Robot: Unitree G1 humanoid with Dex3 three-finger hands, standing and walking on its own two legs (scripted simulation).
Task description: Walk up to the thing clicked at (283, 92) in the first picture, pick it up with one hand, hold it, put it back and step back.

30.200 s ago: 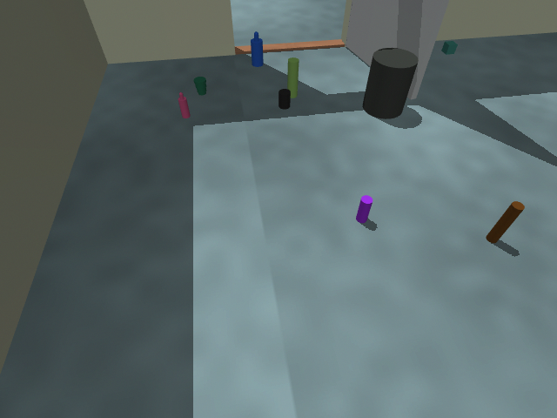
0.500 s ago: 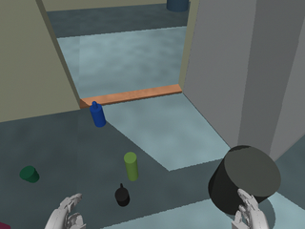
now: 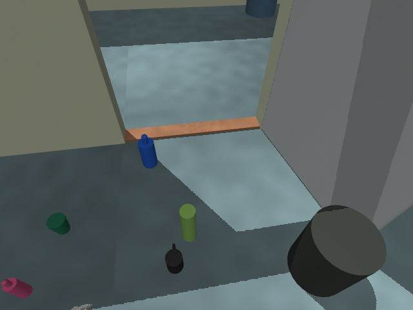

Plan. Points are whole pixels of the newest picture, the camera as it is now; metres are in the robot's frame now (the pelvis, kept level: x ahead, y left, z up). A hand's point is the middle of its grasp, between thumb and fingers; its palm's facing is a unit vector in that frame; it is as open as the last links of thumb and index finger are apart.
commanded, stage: stand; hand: left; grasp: from above
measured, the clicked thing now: (174, 257) +0.44 +0.17 -0.70
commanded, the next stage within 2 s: none
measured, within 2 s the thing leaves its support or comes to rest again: neither
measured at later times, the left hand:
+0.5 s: hand out of the picture +0.03 +0.23 -0.14, palm faces +0.06 -0.94 -0.33, open 7.4 cm
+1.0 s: hand out of the picture +0.06 +0.22 -0.13, palm faces +0.05 -0.94 -0.33, open 7.4 cm
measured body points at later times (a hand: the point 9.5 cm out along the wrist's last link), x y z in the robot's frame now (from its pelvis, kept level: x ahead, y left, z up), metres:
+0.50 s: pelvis +0.00 -0.01 +0.03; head +0.00 -0.01 +0.48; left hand +0.03 +0.28 -0.11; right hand +0.07 -0.29 -0.12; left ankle +0.00 +0.11 -0.72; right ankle +0.00 -0.15 -0.72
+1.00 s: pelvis +0.00 -0.02 +0.03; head +0.00 -0.03 +0.48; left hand +0.06 +0.27 -0.11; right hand +0.07 -0.31 -0.11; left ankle +0.00 +0.11 -0.72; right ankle +0.00 -0.15 -0.72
